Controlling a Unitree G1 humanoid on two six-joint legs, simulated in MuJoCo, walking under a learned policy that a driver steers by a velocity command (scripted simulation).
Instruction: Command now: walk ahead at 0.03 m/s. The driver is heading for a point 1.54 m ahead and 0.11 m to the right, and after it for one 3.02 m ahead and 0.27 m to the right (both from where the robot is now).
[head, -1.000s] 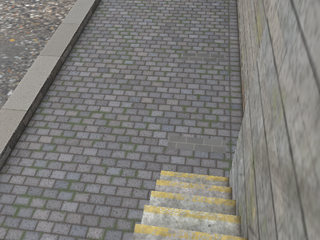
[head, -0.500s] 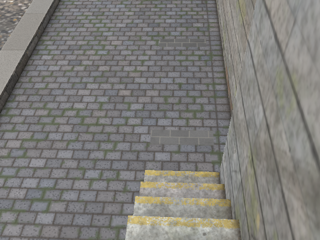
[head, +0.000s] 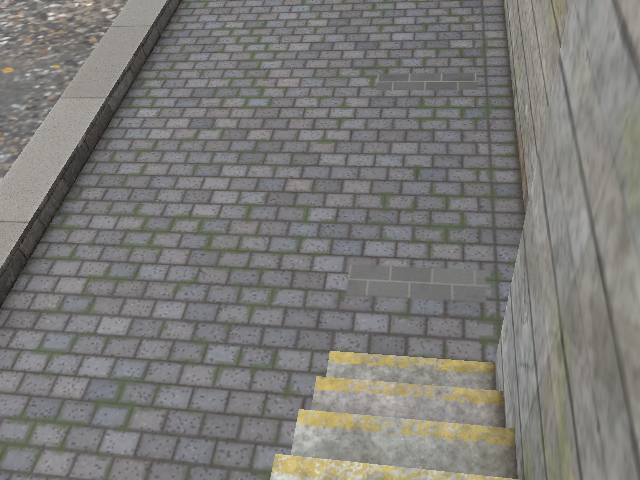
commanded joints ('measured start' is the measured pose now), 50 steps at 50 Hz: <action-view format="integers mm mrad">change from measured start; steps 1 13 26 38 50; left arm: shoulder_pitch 69 244 223 306 357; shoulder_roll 153 263 136 57 73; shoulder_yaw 16 119 53 19 44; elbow -54 -50 -55 -18 20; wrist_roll -2 -37 22 2 -20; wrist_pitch -1 -5 12 22 53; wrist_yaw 12 14 -22 -5 -6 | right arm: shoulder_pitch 13 -76 -146 -96 -44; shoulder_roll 79 -72 25 135 156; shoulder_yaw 34 57 79 96 81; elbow -92 -197 -213 -172 -121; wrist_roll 1 -59 -12 -3 -1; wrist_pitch -2 -14 -1 18 18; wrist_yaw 9 52 48 54 63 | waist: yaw -19 64 64 46 50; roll -171 -59 21 -169 -206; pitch -10 -53 -36 16 48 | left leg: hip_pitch -72 113 109 63 65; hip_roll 24 221 172 171 167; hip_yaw -31 -137 -62 18 53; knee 65 -858 -708 -529 -496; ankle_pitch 25 488 112 -10 -22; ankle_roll -3 171 149 50 91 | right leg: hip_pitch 48 161 103 173 162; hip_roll -270 -97 -152 -209 -229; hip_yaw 245 -42 -97 -1 -5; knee -176 -124 -251 -384 -427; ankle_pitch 381 425 233 176 -58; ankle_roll -187 -116 -65 30 31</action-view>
